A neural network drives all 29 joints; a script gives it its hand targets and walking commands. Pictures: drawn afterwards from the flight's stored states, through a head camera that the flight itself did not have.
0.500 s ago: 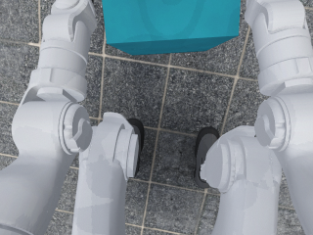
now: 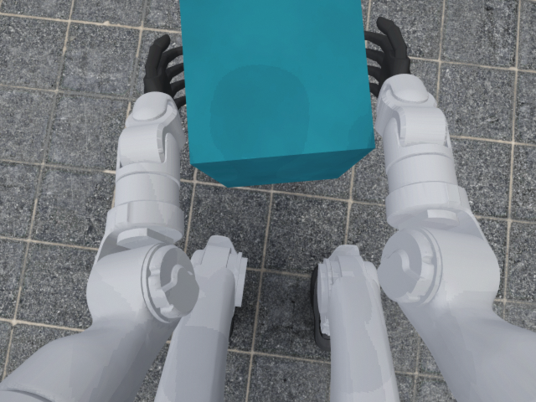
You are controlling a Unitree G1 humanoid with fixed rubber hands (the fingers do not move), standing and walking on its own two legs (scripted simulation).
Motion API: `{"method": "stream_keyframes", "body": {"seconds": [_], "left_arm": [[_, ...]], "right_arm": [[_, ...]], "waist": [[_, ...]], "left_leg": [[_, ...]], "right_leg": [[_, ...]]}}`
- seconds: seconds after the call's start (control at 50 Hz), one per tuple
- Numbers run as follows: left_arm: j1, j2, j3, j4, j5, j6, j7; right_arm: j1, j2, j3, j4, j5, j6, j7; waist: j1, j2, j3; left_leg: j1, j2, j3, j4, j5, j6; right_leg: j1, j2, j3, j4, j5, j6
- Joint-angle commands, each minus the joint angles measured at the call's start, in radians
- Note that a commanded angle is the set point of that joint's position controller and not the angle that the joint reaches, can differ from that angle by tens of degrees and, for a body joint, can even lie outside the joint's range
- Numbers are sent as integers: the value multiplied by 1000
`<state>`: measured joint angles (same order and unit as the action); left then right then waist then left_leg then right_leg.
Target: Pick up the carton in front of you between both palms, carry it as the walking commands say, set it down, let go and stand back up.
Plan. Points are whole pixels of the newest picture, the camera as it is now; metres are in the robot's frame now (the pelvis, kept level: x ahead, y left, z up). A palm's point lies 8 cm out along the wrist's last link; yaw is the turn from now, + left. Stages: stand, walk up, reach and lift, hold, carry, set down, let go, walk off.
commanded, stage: reach and lift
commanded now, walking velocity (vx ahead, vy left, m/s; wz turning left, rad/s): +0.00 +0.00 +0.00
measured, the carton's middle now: (276, 108) +0.52 +0.02 -0.13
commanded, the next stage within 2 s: none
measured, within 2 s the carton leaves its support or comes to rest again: neither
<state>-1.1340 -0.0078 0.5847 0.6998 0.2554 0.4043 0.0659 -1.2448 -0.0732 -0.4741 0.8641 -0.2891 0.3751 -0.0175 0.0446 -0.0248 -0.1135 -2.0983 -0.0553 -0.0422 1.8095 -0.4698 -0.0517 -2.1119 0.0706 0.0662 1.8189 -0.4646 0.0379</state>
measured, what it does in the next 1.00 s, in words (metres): rises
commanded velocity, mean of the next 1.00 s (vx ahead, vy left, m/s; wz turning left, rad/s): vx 0.00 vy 0.00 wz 0.00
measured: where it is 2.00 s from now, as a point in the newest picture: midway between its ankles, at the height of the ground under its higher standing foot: (274, 318)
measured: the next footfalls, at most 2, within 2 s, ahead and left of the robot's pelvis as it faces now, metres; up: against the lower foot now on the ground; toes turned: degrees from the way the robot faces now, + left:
none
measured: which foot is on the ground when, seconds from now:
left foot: down 0.00-1.00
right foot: down 0.00-1.00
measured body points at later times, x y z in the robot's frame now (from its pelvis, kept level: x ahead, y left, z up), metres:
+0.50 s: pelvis +0.04 +0.00 +0.12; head +0.23 -0.01 +0.53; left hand +0.48 +0.17 +0.08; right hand +0.50 -0.14 +0.08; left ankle +0.12 +0.13 -0.43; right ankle +0.12 -0.13 -0.43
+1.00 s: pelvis +0.09 +0.00 +0.25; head +0.16 +0.00 +0.70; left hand +0.44 +0.16 +0.23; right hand +0.44 -0.14 +0.23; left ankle +0.12 +0.13 -0.43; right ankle +0.12 -0.13 -0.43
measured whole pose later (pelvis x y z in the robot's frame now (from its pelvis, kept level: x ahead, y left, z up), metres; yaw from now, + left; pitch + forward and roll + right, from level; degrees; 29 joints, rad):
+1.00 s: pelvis +0.09 +0.00 +0.25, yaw +0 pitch +17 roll +0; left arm -0.43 -0.15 0.38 0.50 0.24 0.42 0.02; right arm -0.44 0.14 -0.34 0.52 -0.24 0.40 -0.02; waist 0.01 0.00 -0.16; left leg -0.83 -0.03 -0.07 0.90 -0.37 -0.02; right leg -0.83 0.03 0.06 0.90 -0.36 0.01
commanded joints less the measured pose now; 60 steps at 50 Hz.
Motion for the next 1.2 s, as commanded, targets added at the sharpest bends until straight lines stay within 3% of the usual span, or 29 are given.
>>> {"method": "stream_keyframes", "body": {"seconds": [0.0,0.14,0.28,0.4,0.7,0.98,1.18], "left_arm": [[-752,-984,-511,-9,-176,-13,-278],[-641,-1081,-649,-91,-235,18,-296],[-473,-1108,-713,-113,-250,17,-296],[-348,-1121,-706,-87,-226,5,-296],[-79,-1162,-737,-96,-180,-15,-304],[199,-1172,-828,-162,-184,12,-292],[350,-1153,-901,-270,-208,97,-296]], "right_arm": [[-548,1044,360,30,146,-1,248],[-464,1137,507,-102,216,23,260],[-332,1207,613,-171,262,29,253],[-215,1237,617,-165,240,22,238],[54,1258,632,-206,202,-3,229],[319,1243,720,-302,204,29,243],[473,1207,779,-435,227,117,250]], "waist": [[10,1,-1041],[5,12,-1195],[18,-24,-1115],[13,-35,-977],[-16,16,-748],[-32,29,-525],[-43,28,-308]], "left_leg": [[583,-105,148,-218,51,16],[745,-109,142,-283,198,4],[824,-113,119,-375,232,11],[894,-117,96,-478,212,22],[1205,-101,35,-765,233,33],[1609,-66,-25,-1076,400,42],[1868,-45,-38,-1295,492,40]], "right_leg": [[568,103,-141,-222,9,-45],[739,110,-137,-284,156,-31],[878,112,-115,-375,208,-14],[972,110,-91,-489,198,-12],[1282,84,-32,-782,228,-36],[1641,53,4,-1083,390,-46],[1902,28,15,-1307,474,-45]]}}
